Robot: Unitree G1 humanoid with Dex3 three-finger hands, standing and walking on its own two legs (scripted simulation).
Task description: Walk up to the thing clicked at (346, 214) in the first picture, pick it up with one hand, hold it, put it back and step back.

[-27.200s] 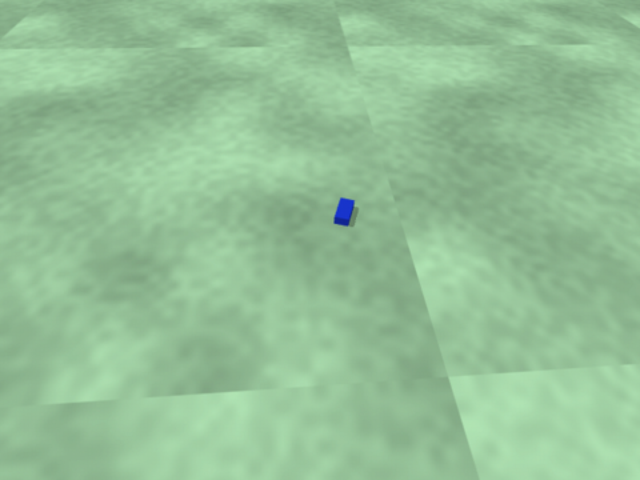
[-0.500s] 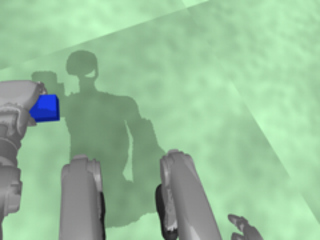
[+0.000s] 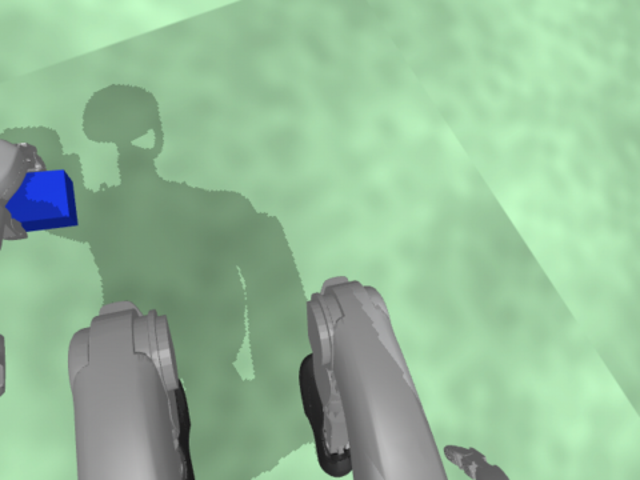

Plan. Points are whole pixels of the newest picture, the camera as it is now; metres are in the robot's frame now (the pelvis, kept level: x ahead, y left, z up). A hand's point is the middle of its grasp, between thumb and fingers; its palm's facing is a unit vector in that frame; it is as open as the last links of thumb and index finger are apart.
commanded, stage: crouch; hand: left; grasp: from above
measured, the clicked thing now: (14, 204) +0.46 +0.32 -0.20
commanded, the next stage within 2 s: lower in 0.10 s
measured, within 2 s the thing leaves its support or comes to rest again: rests again in 1.58 s
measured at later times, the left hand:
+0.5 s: hand (18, 210) +0.46 +0.32 -0.22, palm faces -0.46 -0.08 -0.88, open 9.1 cm
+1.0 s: hand (38, 212) +0.47 +0.31 -0.26, palm faces -0.44 -0.10 -0.89, open 9.1 cm
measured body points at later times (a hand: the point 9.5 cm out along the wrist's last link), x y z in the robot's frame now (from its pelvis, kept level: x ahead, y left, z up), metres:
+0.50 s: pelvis +0.00 +0.00 -0.03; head +0.25 +0.08 +0.33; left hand +0.48 +0.32 -0.16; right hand +0.06 -0.27 -0.13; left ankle +0.09 +0.14 -0.32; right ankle +0.09 -0.13 -0.32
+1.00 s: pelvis +0.00 +0.00 -0.05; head +0.27 +0.09 +0.30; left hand +0.49 +0.31 -0.21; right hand +0.05 -0.27 -0.13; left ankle +0.09 +0.14 -0.32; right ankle +0.09 -0.13 -0.32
